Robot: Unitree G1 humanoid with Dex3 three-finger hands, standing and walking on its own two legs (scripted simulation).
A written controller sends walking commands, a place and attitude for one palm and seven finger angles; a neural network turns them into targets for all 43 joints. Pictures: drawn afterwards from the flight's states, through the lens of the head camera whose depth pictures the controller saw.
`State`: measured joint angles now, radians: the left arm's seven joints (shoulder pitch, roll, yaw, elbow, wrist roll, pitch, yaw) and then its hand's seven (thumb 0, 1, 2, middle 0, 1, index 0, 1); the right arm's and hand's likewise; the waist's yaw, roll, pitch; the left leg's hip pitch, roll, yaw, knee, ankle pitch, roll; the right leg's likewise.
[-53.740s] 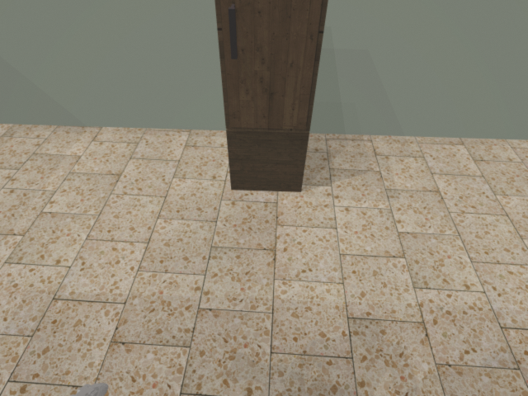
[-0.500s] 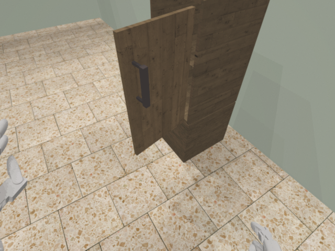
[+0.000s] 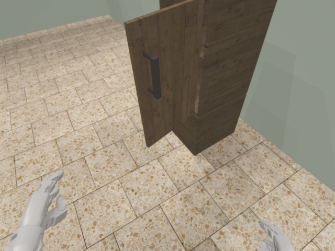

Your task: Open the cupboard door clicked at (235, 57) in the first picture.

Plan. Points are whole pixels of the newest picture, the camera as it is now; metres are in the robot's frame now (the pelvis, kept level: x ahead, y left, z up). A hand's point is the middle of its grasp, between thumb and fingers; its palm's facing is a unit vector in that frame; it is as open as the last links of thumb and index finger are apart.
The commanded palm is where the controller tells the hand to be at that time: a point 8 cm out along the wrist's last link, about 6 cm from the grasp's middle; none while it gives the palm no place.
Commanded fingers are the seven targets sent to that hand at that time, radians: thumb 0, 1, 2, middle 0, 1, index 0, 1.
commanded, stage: let the arm hang, fingers relaxed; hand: left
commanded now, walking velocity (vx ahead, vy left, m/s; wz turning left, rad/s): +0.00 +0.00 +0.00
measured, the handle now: (152, 76) +0.65 +0.10 +0.07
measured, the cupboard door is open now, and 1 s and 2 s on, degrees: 100 100 100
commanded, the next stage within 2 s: look to check the result in 0.98 s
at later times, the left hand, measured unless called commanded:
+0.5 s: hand out of the picture -0.05 +0.19 -0.16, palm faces +0.03 -0.96 -0.27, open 7.4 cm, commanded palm none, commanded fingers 0.00 0.90 0.90 -0.20 -0.30 -0.20 -0.30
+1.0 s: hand out of the picture +0.09 +0.15 -0.15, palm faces +0.01 -0.97 -0.24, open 7.4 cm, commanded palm none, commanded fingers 0.00 0.90 0.90 -0.20 -0.30 -0.20 -0.30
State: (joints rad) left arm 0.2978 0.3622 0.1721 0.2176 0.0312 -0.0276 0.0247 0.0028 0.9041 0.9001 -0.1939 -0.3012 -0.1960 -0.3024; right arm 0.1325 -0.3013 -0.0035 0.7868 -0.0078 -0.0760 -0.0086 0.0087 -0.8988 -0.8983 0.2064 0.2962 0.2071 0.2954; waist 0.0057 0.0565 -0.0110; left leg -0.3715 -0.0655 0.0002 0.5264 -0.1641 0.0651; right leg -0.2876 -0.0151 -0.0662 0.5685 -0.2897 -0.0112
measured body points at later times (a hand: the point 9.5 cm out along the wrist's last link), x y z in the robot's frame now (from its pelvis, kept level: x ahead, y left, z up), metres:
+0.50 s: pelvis +0.01 -0.03 +0.01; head +0.02 -0.03 +0.46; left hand -0.05 +0.24 -0.14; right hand +0.02 -0.27 -0.15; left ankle +0.07 +0.08 -0.73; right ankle +0.01 -0.11 -0.73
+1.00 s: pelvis +0.03 -0.04 +0.01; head +0.04 -0.05 +0.46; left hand +0.09 +0.20 -0.14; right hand +0.07 -0.30 -0.14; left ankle +0.07 +0.08 -0.73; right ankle +0.01 -0.11 -0.73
